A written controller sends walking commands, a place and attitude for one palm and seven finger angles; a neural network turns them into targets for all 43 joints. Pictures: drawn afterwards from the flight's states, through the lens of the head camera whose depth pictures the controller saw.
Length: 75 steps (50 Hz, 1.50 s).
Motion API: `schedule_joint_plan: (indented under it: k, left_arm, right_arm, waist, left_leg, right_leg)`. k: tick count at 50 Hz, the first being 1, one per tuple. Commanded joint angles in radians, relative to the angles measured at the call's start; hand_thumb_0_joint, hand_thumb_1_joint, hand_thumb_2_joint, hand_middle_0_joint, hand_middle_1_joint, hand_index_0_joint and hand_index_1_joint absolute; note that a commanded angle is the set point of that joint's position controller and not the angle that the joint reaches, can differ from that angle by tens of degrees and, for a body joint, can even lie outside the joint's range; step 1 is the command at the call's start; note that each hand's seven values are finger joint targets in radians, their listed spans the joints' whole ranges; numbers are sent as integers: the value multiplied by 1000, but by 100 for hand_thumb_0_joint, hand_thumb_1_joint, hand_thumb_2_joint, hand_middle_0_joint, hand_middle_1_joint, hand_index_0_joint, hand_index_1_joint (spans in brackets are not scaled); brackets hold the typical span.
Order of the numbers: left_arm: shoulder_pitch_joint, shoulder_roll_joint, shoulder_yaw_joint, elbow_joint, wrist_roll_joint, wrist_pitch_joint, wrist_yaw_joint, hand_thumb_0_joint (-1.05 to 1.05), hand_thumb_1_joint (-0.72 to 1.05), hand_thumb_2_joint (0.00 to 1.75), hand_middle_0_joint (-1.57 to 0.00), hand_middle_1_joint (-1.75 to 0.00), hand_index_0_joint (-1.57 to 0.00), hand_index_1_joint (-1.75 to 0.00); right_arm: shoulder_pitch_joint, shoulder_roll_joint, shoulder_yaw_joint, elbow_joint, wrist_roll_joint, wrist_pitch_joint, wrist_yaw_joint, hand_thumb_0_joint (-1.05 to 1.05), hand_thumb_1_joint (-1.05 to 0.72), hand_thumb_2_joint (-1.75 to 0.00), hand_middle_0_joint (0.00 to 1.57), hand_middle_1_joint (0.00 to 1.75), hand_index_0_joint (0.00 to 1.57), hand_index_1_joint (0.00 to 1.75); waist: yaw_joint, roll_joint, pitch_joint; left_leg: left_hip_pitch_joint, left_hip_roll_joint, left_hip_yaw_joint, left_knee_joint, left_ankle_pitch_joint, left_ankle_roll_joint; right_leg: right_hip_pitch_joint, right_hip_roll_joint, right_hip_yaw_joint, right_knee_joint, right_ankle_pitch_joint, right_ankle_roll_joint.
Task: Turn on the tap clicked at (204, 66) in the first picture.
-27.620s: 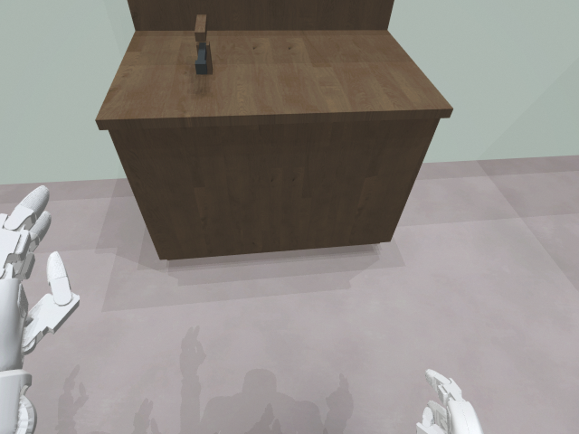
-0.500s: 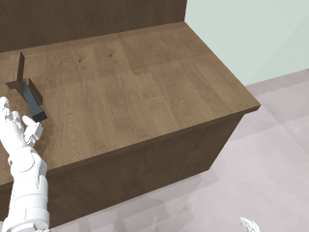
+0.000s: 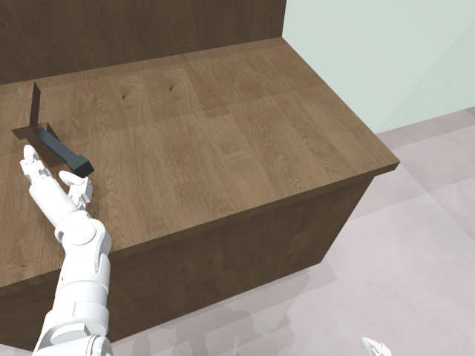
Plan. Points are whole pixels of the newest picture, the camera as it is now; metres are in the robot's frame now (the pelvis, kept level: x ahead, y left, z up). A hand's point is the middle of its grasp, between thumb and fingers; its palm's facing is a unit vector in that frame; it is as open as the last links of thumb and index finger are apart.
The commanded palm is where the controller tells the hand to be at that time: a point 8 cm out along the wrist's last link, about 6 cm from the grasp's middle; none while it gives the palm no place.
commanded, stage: push the lever round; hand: left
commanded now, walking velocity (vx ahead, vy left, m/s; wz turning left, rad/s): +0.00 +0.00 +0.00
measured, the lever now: (80, 167) +0.41 +0.30 +0.08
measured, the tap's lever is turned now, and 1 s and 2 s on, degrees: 32 57 83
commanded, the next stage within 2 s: lift the hand up off the lever in 1.62 s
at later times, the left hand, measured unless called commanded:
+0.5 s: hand (108, 168) +0.41 +0.25 +0.07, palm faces +0.80 -0.59 -0.07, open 7.5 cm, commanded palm +0.37 +0.26 +0.07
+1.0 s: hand (120, 157) +0.44 +0.24 +0.07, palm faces +0.85 -0.51 -0.07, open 7.4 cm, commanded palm +0.39 +0.24 +0.07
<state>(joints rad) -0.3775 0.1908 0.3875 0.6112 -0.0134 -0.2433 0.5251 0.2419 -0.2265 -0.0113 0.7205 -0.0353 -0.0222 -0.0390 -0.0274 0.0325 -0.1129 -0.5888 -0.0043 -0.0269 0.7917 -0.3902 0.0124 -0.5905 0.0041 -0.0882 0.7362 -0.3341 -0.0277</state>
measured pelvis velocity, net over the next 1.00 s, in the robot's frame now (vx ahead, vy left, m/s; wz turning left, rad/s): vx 0.00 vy -0.01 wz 0.01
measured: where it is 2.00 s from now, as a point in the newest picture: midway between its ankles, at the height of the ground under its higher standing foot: outside the picture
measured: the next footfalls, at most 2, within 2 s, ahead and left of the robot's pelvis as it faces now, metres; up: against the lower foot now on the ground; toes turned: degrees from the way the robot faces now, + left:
none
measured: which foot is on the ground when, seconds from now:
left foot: down 0.00-1.00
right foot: down 0.00-1.00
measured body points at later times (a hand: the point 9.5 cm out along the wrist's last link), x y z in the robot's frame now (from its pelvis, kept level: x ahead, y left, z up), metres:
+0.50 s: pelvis +0.00 +0.00 +0.00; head +0.05 +0.00 +0.44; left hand +0.37 +0.28 +0.08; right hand +0.09 -0.26 -0.13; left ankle +0.00 +0.11 -0.71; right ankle +0.02 -0.11 -0.71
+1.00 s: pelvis +0.00 -0.01 +0.00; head +0.06 -0.01 +0.44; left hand +0.39 +0.26 +0.08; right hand +0.06 -0.27 -0.14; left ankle +0.00 +0.11 -0.71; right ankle +0.02 -0.11 -0.71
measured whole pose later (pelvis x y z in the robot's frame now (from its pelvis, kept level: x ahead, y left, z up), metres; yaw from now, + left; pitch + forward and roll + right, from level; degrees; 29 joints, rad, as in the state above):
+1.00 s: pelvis +0.00 -0.01 +0.00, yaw +0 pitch +14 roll -1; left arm -0.70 0.16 0.47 0.93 0.11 -0.25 0.85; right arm 0.29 -0.22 -0.05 0.78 -0.11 0.03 0.04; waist -0.08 0.03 -0.15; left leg -0.67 0.01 -0.04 0.82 -0.40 0.00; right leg -0.67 0.01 -0.10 0.76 -0.35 -0.04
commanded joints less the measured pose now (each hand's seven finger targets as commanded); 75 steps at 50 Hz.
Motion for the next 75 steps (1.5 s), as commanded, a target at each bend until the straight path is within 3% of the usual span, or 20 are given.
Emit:
schedule_joint_plan:
  k: [1,4,13,14,18,19,20,24,27,36,38,39,40,44,53,59,67,69,72,75]
  left_arm:
    - [-390,186,-9,-183,41,-52,36,0,90,90,-15,-15,-15,-15]
    - [-432,177,-15,-183,58,-57,63,0,90,90,-15,-15,-15,-15]
    - [-501,114,-52,-108,86,-56,136,0,90,90,-15,-15,-15,-15]
    - [-503,148,-15,-81,93,-53,146,0,90,90,-15,-15,-15,-15]
    - [-524,120,-27,-46,96,-53,172,0,90,90,-15,-15,-15,-15]
    - [-552,155,-1,-45,106,-56,180,0,90,90,-15,-15,-15,-15]
    - [-579,116,-35,-43,109,-57,183,0,90,90,-15,-15,-15,-15]
    - [-571,144,9,2,120,-60,211,0,90,90,-15,-15,-15,-15]
    - [-633,106,-25,29,123,-60,225,0,90,90,-15,-15,-15,-15]
    - [-706,105,-1,93,144,-65,277,0,90,90,-15,-15,-15,-15]
    - [-709,122,18,121,146,-63,288,0,90,90,-15,-15,-15,-15]
    - [-706,169,58,126,153,-63,294,0,90,90,-15,-15,-15,-15]
    - [-725,122,19,115,152,-64,294,0,90,90,-15,-15,-15,-15]
    - [-718,153,59,131,158,-61,313,0,90,90,-15,-15,-15,-15]
    - [-786,93,19,146,171,-51,348,0,90,90,-15,-15,-15,-15]
    - [-853,167,72,208,203,-49,372,0,90,90,-15,-15,-15,-15]
    - [-966,182,52,278,227,-51,377,0,90,90,-15,-15,-15,-15]
    - [-951,240,102,288,232,-51,382,0,90,90,-15,-15,-15,-15]
    - [-967,230,86,322,234,-42,380,0,90,90,-15,-15,-15,-15]
    - [-988,289,123,320,239,-43,378,0,90,90,-15,-15,-15,-15]
  right_arm:
    - [-9,-149,-51,-104,1,-35,-8,0,-90,-90,20,30,20,30]
    - [-10,-147,-53,-96,-4,-35,-9,0,-90,-90,20,30,20,30]
    - [1,-141,-60,-80,-17,-31,9,0,-90,-90,20,30,20,30]
    - [7,-145,-62,-70,-18,-28,7,0,-90,-90,20,30,20,30]
    - [16,-143,-65,-70,-25,-27,17,0,-90,-90,20,30,20,30]
    - [17,-145,-64,-62,-25,-22,16,0,-90,-90,20,30,20,30]
    - [18,-140,-64,-64,-27,-22,19,0,-90,-90,20,30,20,30]
    - [30,-143,-69,-57,-36,-16,26,0,-90,-90,20,30,20,30]
    - [34,-139,-68,-54,-38,-14,34,0,-90,-90,20,30,20,30]
    - [61,-135,-76,-38,-54,-3,53,0,-90,-90,20,30,20,30]
    - [70,-138,-77,-36,-57,0,56,0,-90,-90,20,30,20,30]
    - [72,-144,-79,-32,-58,6,55,0,-90,-90,20,30,20,30]
    - [74,-136,-77,-36,-59,8,60,0,-90,-90,20,30,20,30]
    - [84,-140,-82,-31,-63,14,66,0,-90,-90,20,30,20,30]
    - [89,-133,-85,-22,-72,15,87,0,-90,-90,20,30,20,30]
    - [103,-138,-84,-2,-81,17,87,0,-90,-90,20,30,20,30]
    - [130,-140,-78,3,-87,18,87,0,-90,-90,20,30,20,30]
    - [142,-144,-80,6,-88,19,86,0,-90,-90,20,30,20,30]
    - [151,-143,-76,1,-88,19,90,0,-90,-90,20,30,20,30]
    - [169,-148,-77,-2,-87,20,86,0,-90,-90,20,30,20,30]
  waist:
    - [-28,-7,-261]
    - [-26,37,-271]
    - [-40,19,-299]
    - [-37,9,-287]
    - [-43,-22,-311]
    - [-40,14,-302]
    - [-52,17,-302]
    - [-41,11,-319]
    - [-67,-12,-304]
    - [-72,-4,-344]
    - [-74,-36,-350]
    - [-63,-3,-352]
    - [-75,11,-359]
    - [-68,2,-373]
    - [-88,-4,-354]
    - [-94,9,-367]
    - [-130,6,-385]
    - [-113,22,-404]
    - [-133,1,-387]
    - [-130,2,-410]
  left_leg:
    - [94,-1,-25,-109,239,-11]
    - [107,0,-29,-111,231,-14]
    - [105,-3,-21,-95,253,-14]
    - [94,0,-27,-98,247,-14]
    - [87,-3,-19,-89,254,-10]
    - [85,-1,-26,-92,250,-14]
    - [88,-4,-23,-91,240,-12]
    - [79,-4,-20,-85,264,-11]
    - [76,-2,-18,-80,250,-8]
    - [70,-4,-12,-65,269,-5]
    - [50,-6,-7,-61,267,-1]
    - [48,-5,-12,-63,273,-4]
    - [62,-7,-6,-61,282,-3]
    - [51,-6,-6,-54,298,-1]
    - [56,-2,-7,-54,284,-1]
    - [32,-4,-10,-44,258,4]
    - [14,-4,-8,-31,238,12]
    - [5,-5,-7,-28,255,12]
    - [-21,-5,1,-23,233,17]
    - [-35,-6,2,-26,225,21]
  right_leg:
    - [176,5,46,-78,203,0]
    - [162,5,48,-80,179,-5]
    - [157,4,44,-74,202,-2]
    - [154,4,42,-75,192,-4]
    - [162,4,41,-72,209,0]
    - [155,3,43,-71,199,-3]
    - [145,3,42,-70,191,-1]
    - [158,4,40,-67,213,-3]
    - [136,4,37,-70,202,1]
    - [135,5,35,-60,222,3]
    - [154,3,37,-61,238,7]
    - [157,2,38,-57,237,3]
    - [151,2,37,-56,245,6]
    - [165,3,38,-54,270,6]
    - [134,7,26,-58,241,7]
    - [117,4,30,-48,221,8]
    - [89,5,37,-45,211,14]
    - [109,4,41,-39,237,13]
    - [105,4,44,-46,236,21]
    - [127,2,53,-47,244,24]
